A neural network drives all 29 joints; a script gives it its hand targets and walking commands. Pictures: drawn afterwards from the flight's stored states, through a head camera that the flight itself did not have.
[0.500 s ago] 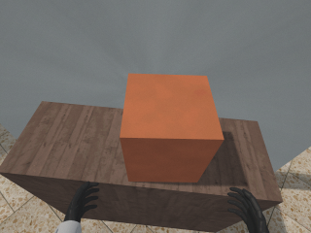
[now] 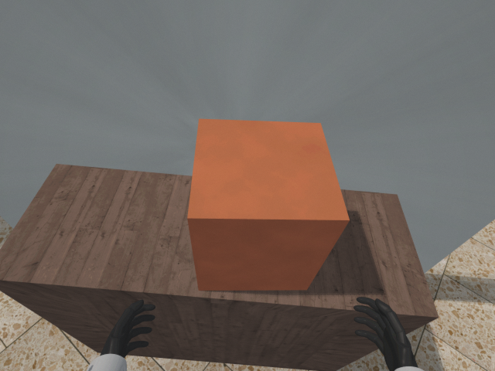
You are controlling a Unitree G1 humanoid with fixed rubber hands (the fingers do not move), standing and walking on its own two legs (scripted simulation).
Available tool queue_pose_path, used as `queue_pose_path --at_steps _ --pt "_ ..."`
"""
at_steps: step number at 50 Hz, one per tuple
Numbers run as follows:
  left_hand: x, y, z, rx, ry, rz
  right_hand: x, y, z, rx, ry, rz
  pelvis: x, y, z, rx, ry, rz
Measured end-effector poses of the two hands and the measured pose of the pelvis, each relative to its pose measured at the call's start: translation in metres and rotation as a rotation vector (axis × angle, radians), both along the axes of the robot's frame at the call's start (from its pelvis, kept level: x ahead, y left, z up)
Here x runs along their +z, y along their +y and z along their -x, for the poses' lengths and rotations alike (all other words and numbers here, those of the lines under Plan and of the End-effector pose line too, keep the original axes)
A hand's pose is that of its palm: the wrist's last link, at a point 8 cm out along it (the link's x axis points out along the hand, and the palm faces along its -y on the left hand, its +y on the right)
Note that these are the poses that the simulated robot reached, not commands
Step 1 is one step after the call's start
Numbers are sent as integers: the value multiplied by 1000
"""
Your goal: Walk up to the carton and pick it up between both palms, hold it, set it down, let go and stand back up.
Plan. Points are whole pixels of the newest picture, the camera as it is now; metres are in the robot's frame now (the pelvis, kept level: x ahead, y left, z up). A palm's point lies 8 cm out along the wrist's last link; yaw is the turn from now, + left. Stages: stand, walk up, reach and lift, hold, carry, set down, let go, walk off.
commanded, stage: set down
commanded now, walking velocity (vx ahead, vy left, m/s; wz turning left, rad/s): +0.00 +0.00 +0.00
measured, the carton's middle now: (256, 210) +0.39 +0.02 +0.02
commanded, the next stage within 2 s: let go in 0.06 s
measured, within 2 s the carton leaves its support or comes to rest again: neither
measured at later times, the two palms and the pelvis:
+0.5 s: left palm (121, 358) +0.15 +0.22 -0.08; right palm (396, 356) +0.18 -0.21 -0.04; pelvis +0.00 +0.00 +0.00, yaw +0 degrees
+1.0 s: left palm out of the picture +0.07 +0.30 -0.13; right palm (399, 356) +0.18 -0.21 -0.04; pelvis -0.01 +0.00 -0.02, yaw +0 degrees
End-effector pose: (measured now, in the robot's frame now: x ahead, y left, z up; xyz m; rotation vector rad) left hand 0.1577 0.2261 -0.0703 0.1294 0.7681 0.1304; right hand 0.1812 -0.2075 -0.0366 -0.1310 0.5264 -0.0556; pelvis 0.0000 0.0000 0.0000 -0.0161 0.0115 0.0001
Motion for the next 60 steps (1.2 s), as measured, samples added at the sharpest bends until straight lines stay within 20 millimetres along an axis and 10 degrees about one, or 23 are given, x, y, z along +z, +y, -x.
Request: queue_pose_path --at_steps 27,41,60 --pt "-16 -6 5 -47 84 -19 -2 -1 1 27 -23 29 -1 -3 3 0 -40 -4" --pt "-45 60 59 -51 216 -136 -2 -6 1 144 -45 112 -15 0 5 -2 -114 0" --pt "-57 71 86 -36 315 -131 -2 -6 1 158 -43 130 -15 4 6 -2 -116 4"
